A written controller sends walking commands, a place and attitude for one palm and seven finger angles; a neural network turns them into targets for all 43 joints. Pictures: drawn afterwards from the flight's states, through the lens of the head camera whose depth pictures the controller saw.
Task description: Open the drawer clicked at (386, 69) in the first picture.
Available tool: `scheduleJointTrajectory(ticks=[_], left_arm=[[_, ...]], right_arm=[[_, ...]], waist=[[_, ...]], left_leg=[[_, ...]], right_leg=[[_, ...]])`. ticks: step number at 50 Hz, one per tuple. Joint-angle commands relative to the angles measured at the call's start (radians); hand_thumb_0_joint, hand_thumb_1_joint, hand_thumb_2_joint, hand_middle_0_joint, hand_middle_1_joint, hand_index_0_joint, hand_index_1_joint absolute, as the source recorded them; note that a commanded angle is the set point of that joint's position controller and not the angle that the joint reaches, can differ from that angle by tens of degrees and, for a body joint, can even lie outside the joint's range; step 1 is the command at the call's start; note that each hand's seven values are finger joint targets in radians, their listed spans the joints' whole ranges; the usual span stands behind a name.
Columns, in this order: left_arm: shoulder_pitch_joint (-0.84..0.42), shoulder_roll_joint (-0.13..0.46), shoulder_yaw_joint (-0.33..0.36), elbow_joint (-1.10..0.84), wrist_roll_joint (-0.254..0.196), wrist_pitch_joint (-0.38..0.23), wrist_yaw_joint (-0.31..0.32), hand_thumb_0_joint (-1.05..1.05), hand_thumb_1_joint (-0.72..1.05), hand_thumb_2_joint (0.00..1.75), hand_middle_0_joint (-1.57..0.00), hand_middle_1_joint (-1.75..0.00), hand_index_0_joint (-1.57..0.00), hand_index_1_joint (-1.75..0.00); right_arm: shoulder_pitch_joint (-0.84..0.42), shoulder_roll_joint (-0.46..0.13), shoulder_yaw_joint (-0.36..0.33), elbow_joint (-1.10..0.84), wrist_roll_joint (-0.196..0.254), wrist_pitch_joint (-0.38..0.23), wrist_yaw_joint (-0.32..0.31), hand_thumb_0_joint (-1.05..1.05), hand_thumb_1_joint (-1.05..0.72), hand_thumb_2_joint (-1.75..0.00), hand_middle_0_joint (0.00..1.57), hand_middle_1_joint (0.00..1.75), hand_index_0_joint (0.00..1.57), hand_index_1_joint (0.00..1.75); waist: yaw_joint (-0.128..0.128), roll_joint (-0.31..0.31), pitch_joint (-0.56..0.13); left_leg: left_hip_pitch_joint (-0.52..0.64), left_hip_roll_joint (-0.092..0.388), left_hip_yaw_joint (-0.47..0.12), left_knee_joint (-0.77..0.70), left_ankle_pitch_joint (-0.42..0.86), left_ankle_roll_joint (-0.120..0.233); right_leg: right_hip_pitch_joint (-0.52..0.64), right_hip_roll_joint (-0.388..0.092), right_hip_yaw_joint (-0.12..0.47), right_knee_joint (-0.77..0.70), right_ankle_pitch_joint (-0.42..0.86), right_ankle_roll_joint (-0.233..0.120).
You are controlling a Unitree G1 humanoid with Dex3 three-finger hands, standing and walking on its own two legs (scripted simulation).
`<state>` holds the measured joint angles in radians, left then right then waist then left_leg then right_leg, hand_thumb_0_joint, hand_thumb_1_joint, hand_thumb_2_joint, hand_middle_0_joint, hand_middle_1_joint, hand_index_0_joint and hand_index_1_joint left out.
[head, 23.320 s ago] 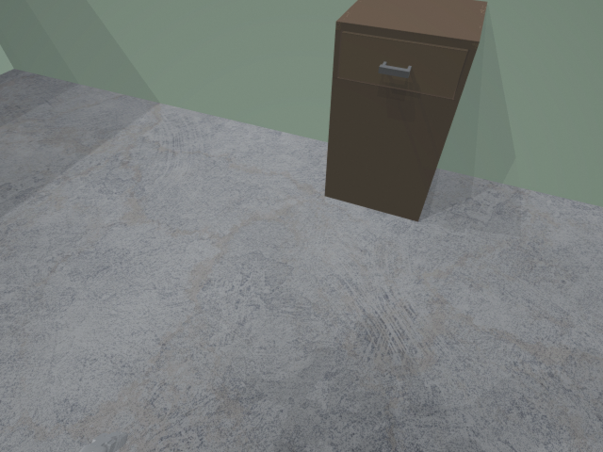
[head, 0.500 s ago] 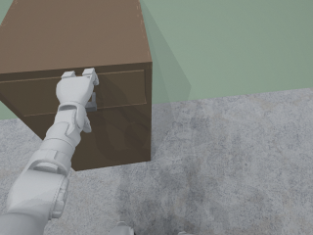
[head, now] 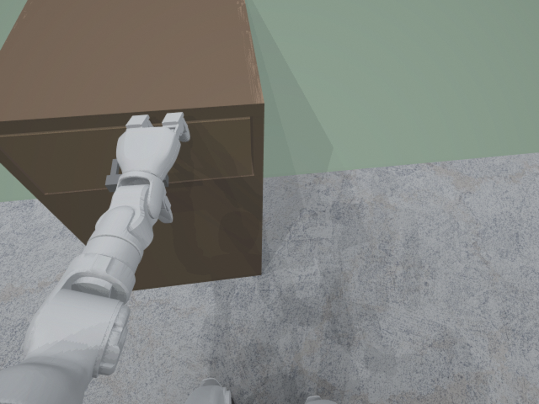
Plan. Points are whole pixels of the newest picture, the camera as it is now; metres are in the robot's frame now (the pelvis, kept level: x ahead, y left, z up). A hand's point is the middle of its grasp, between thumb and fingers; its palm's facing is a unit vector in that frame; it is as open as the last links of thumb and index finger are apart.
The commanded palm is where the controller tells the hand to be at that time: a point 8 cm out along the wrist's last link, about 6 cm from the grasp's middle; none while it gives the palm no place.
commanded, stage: re-aim the fingers above the handle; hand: left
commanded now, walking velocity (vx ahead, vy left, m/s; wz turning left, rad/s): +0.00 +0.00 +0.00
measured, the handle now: (139, 171) +0.53 +0.21 -0.02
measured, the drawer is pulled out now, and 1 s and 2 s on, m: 0.00 0.00 0.00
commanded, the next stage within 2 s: lower the fingers behind the handle in 0.14 s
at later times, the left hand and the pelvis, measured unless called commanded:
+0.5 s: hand (139, 184) +0.47 +0.19 +0.01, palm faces -0.13 -0.06 -0.99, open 13.8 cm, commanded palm +0.47 +0.20 +0.07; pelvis +0.00 -0.01 +0.00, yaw +0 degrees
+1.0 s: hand (132, 187) +0.48 +0.21 +0.00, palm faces -0.11 -0.03 -0.99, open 13.9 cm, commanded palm +0.46 +0.20 +0.04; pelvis +0.00 +0.00 -0.01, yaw +0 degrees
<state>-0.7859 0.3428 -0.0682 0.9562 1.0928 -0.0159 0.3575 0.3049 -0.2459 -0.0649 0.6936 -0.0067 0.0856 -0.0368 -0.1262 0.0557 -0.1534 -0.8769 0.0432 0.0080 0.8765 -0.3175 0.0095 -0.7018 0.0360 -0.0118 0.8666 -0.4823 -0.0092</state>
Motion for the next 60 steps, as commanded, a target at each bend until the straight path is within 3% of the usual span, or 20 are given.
scheduleJointTrajectory(ticks=[1,4,8,10,13,17,20,25,30,34,35,38,40,43,46,50,52,54,58,60], left_arm=[[-0.434,0.426,0.175,-0.125,0.045,0.155,0.166,0.00,-0.50,0.30,-0.30,-1.20,-0.30,-1.20],[-0.471,0.431,0.162,-0.090,0.029,0.240,0.147,0.00,-0.50,0.30,-0.30,-1.20,-0.30,-1.20],[-0.517,0.451,0.135,-0.038,-0.032,0.291,0.071,0.00,-0.50,0.30,-0.30,-1.20,-0.30,-1.20],[-0.516,0.436,0.112,-0.016,-0.046,0.266,0.014,0.00,-0.50,0.30,-0.30,-1.20,-0.30,-1.20],[-0.410,0.319,0.020,0.024,-0.050,0.196,-0.080,0.00,-0.50,0.30,-0.30,-1.20,-0.30,-1.20],[-0.359,0.301,0.009,0.006,-0.038,0.065,-0.125,0.00,-0.50,0.30,-0.30,-1.20,-0.30,-1.20],[-0.365,0.293,0.023,-0.068,-0.033,-0.021,-0.107,0.00,-0.50,0.30,-0.30,-1.20,-0.30,-1.20],[-0.450,0.368,0.114,-0.206,-0.012,-0.084,0.006,0.00,-0.50,0.30,-0.30,-1.20,-0.30,-1.20],[-0.468,0.384,0.154,-0.230,0.023,-0.029,0.126,0.00,-0.50,0.30,-0.30,-1.20,-0.30,-1.20],[-0.482,0.260,0.057,-0.143,0.009,0.088,0.124,0.00,-0.50,0.30,-0.30,-1.20,-0.30,-1.20],[-0.470,0.266,0.057,-0.135,0.008,0.110,0.113,0.00,-0.50,0.30,-0.30,-1.20,-0.30,-1.20],[-0.459,0.274,0.043,-0.049,-0.005,0.166,0.071,0.00,-0.50,0.30,-0.30,-1.20,-0.30,-1.20],[-0.471,0.254,0.015,-0.016,-0.006,0.170,0.042,0.00,-0.50,0.30,-0.30,-1.20,-0.30,-1.20],[-0.411,0.279,0.027,0.067,-0.002,0.156,0.006,0.00,-0.50,0.30,-0.30,-1.20,-0.30,-1.20],[-0.368,0.270,0.027,0.070,0.002,0.104,-0.017,0.00,-0.50,0.30,-0.30,-1.20,-0.30,-1.20],[-0.378,0.230,0.006,0.039,0.002,0.036,-0.018,0.00,-0.50,0.30,-0.30,-1.20,-0.30,-1.20],[-0.426,0.236,0.017,-0.033,0.005,-0.002,0.001,0.00,-0.50,0.30,-0.30,-1.20,-0.30,-1.20],[-0.469,0.269,0.053,-0.065,0.008,-0.019,0.035,0.00,-0.50,0.30,-0.30,-1.20,-0.30,-1.20],[-0.479,0.219,0.022,-0.025,0.040,0.027,0.107,0.00,-0.50,0.30,-0.30,-1.20,-0.30,-1.20],[-0.514,0.257,0.043,-0.011,0.050,0.061,0.127,0.00,-0.50,0.30,-0.30,-1.20,-0.30,-1.20]], right_arm=[[0.103,-0.134,-0.033,-0.065,-0.005,0.005,-0.005,0.00,-0.90,-0.90,0.20,0.30,0.20,0.30],[0.114,-0.139,-0.032,-0.062,0.001,0.021,-0.001,0.00,-0.90,-0.90,0.20,0.30,0.20,0.30],[0.103,-0.142,-0.018,-0.055,0.022,0.036,-0.022,0.00,-0.90,-0.90,0.20,0.30,0.20,0.30],[0.112,-0.145,-0.016,-0.049,0.027,0.035,-0.034,0.00,-0.90,-0.90,0.20,0.30,0.20,0.30],[0.124,-0.150,-0.019,-0.048,0.022,0.020,-0.040,0.00,-0.90,-0.90,0.20,0.30,0.20,0.30],[0.145,-0.154,-0.022,-0.054,0.019,0.012,-0.040,0.00,-0.90,-0.90,0.20,0.30,0.20,0.30],[0.163,-0.146,-0.035,-0.060,0.013,0.000,-0.033,0.00,-0.90,-0.90,0.20,0.30,0.20,0.30],[0.178,-0.140,-0.058,-0.044,0.004,-0.017,-0.023,0.00,-0.90,-0.90,0.20,0.30,0.20,0.30],[0.181,-0.143,-0.071,-0.010,-0.012,-0.026,-0.006,0.00,-0.90,-0.90,0.20,0.30,0.20,0.30],[0.187,-0.148,-0.072,0.012,-0.019,-0.021,0.018,0.00,-0.90,-0.90,0.20,0.30,0.20,0.30],[0.188,-0.149,-0.073,0.014,-0.014,-0.014,0.020,0.00,-0.90,-0.90,0.20,0.30,0.20,0.30],[0.188,-0.156,-0.062,0.013,-0.011,0.009,0.016,0.00,-0.90,-0.90,0.20,0.30,0.20,0.30],[0.180,-0.151,-0.049,0.006,-0.004,0.017,0.011,0.00,-0.90,-0.90,0.20,0.30,0.20,0.30],[0.168,-0.155,-0.037,-0.010,-0.007,0.022,-0.002,0.00,-0.90,-0.90,0.20,0.30,0.20,0.30],[0.164,-0.149,-0.034,-0.029,-0.008,0.019,-0.008,0.00,-0.90,-0.90,0.20,0.30,0.20,0.30],[0.170,-0.138,-0.035,-0.046,-0.011,0.003,-0.008,0.00,-0.90,-0.90,0.20,0.30,0.20,0.30],[0.169,-0.135,-0.042,-0.046,-0.016,-0.007,-0.008,0.00,-0.90,-0.90,0.20,0.30,0.20,0.30],[0.180,-0.135,-0.050,-0.035,-0.020,-0.017,-0.006,0.00,-0.90,-0.90,0.20,0.30,0.20,0.30],[0.189,-0.136,-0.056,-0.014,-0.024,-0.026,0.007,0.00,-0.90,-0.90,0.20,0.30,0.20,0.30],[0.196,-0.147,-0.054,-0.003,-0.025,-0.026,0.011,0.00,-0.90,-0.90,0.20,0.30,0.20,0.30]], waist=[[0.068,0.035,-0.459],[0.053,-0.017,-0.510],[0.019,-0.085,-0.439],[0.000,-0.093,-0.405],[-0.017,-0.102,-0.306],[-0.021,-0.072,-0.222],[-0.010,-0.027,-0.266],[0.002,0.046,-0.428],[0.005,0.109,-0.557],[-0.026,0.109,-0.514],[-0.020,0.095,-0.540],[-0.034,0.027,-0.449],[-0.043,0.001,-0.427],[-0.045,-0.042,-0.308],[-0.034,-0.031,-0.288],[-0.037,-0.030,-0.304],[-0.033,0.027,-0.348],[-0.033,0.030,-0.394],[-0.041,0.074,-0.411],[-0.047,0.066,-0.436]], left_leg=[[0.381,-0.051,0.023,-0.043,0.318,0.024],[0.391,-0.051,0.037,-0.053,0.325,0.028],[0.349,-0.059,0.052,-0.093,0.226,0.041],[0.350,-0.058,0.051,-0.102,0.214,0.046],[0.356,-0.060,0.045,-0.106,0.201,0.049],[0.341,-0.054,0.030,-0.093,0.173,0.048],[0.352,-0.051,0.026,-0.065,0.194,0.047],[0.375,-0.043,0.015,0.004,0.271,0.042],[0.437,-0.038,0.003,0.057,0.393,0.029],[0.490,-0.031,-0.004,0.045,0.430,0.021],[0.519,-0.027,-0.002,0.038,0.437,0.019],[0.458,-0.034,0.001,0.014,0.370,0.026],[0.430,-0.038,-0.002,0.000,0.325,0.030],[0.340,-0.042,0.002,-0.010,0.230,0.039],[0.324,-0.040,0.000,-0.004,0.208,0.040],[0.304,-0.033,-0.010,0.025,0.173,0.040],[0.319,-0.027,-0.018,0.044,0.171,0.036],[0.331,-0.022,-0.030,0.061,0.177,0.034],[0.337,-0.018,-0.041,0.082,0.164,0.025],[0.335,-0.015,-0.048,0.086,0.162,0.023]], right_leg=[[0.047,0.047,-0.023,-0.095,0.383,-0.021],[0.128,0.048,-0.013,-0.119,0.443,-0.009],[0.202,0.032,0.013,-0.184,0.445,0.017],[0.202,0.026,0.024,-0.202,0.465,0.023],[0.154,0.027,0.021,-0.221,0.463,0.018],[0.048,0.031,0.017,-0.208,0.365,0.006],[0.016,0.034,0.017,-0.176,0.355,-0.004],[-0.020,0.039,0.018,-0.103,0.399,-0.009],[-0.065,0.049,-0.005,-0.043,0.465,-0.014],[-0.103,0.062,-0.031,-0.058,0.453,-0.019],[-0.100,0.063,-0.029,-0.068,0.458,-0.013],[-0.064,0.062,-0.030,-0.095,0.441,-0.012],[-0.068,0.059,-0.025,-0.106,0.409,-0.006],[-0.073,0.053,-0.022,-0.120,0.345,-0.008],[-0.105,0.053,-0.022,-0.108,0.302,-0.013],[-0.171,0.053,-0.022,-0.076,0.242,-0.014],[-0.214,0.052,-0.020,-0.050,0.222,-0.018],[-0.231,0.053,-0.024,-0.027,0.213,-0.021],[-0.320,0.059,-0.035,-0.001,0.176,-0.025],[-0.327,0.059,-0.038,0.006,0.176,-0.022]])
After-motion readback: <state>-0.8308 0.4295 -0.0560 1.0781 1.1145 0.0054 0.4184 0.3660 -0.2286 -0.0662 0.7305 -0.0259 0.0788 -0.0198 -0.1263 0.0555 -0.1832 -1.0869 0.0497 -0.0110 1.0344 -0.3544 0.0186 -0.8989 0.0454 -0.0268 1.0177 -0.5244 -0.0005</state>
